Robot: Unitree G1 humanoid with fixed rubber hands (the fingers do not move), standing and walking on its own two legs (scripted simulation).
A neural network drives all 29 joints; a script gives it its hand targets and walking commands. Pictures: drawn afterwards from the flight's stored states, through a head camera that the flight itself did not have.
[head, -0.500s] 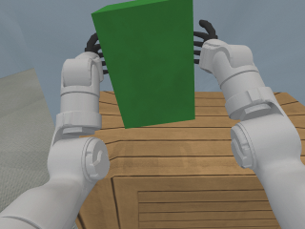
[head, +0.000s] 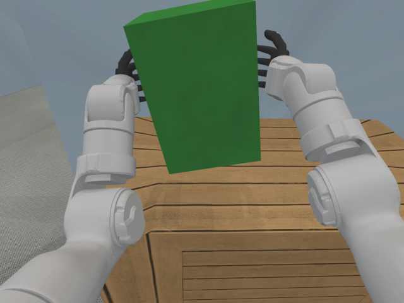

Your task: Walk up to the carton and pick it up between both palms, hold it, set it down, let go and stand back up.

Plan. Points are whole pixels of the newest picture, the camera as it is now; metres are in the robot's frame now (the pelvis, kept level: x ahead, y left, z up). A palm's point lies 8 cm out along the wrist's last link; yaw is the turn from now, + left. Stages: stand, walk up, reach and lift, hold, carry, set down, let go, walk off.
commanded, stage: hold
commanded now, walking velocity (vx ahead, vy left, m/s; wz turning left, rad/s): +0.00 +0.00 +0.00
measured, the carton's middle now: (202, 86) +0.39 +0.00 +0.30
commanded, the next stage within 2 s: none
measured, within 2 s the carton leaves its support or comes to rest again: neither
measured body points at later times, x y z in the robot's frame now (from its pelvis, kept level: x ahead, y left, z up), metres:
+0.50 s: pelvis +0.00 +0.00 +0.00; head -0.09 +0.01 +0.44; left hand +0.40 +0.13 +0.30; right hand +0.39 -0.13 +0.33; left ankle +0.03 +0.15 -0.74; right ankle -0.01 -0.14 -0.74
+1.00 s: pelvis +0.00 +0.00 +0.00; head -0.09 +0.01 +0.44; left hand +0.39 +0.14 +0.31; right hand +0.39 -0.13 +0.34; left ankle +0.03 +0.15 -0.74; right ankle -0.01 -0.14 -0.74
